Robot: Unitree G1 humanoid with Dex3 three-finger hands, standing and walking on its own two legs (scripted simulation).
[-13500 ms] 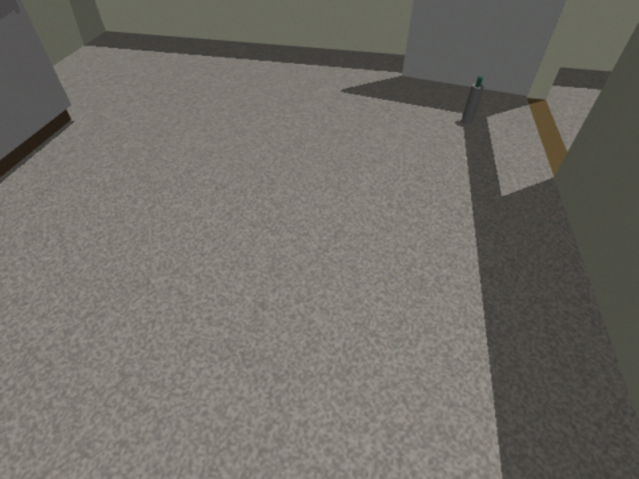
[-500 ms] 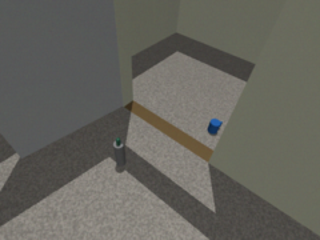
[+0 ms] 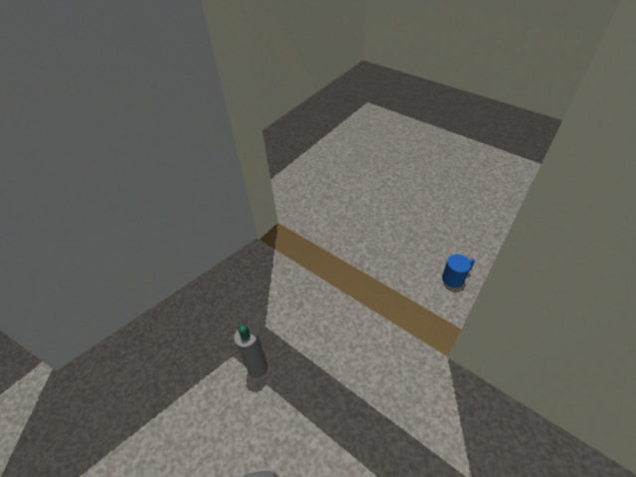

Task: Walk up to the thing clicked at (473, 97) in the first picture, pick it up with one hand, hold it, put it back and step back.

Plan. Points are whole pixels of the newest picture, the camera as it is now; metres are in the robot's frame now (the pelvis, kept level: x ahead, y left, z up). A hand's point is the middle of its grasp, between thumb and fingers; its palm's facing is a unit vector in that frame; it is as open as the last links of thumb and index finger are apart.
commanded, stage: walk up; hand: left
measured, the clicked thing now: (250, 349) +0.58 +0.25 -0.63
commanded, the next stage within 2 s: none
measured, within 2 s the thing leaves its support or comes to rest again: neither
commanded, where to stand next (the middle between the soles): +0.23 +0.02 m, yaw +0 degrees
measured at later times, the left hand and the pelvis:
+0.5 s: hand (115, 437) +0.22 +0.32 -0.15, palm faces -0.08 -0.93 -0.36, open 7.4 cm; pelvis +0.15 +0.05 +0.00, yaw -1 degrees
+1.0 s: hand (148, 391) +0.29 +0.30 -0.16, palm faces -0.02 -0.95 -0.33, open 7.4 cm; pelvis +0.21 +0.04 +0.00, yaw -1 degrees
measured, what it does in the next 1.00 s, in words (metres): walks ahead: left foot, then right foot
